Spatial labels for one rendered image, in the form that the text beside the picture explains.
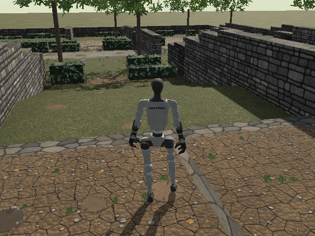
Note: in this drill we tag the right robot upper arm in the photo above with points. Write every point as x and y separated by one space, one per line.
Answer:
175 112

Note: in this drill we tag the left robot upper arm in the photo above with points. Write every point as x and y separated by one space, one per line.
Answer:
139 112

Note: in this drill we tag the humanoid robot torso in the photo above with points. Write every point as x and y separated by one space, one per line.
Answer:
157 119

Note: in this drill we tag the left robot forearm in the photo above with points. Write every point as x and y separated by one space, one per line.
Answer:
134 130

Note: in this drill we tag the right robot forearm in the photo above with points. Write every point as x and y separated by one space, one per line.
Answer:
180 133

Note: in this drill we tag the left robot foot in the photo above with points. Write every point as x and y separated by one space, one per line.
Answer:
150 198

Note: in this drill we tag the robot right hand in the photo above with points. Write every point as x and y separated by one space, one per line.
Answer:
183 147

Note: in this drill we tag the robot left hand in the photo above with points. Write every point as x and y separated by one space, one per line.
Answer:
133 140

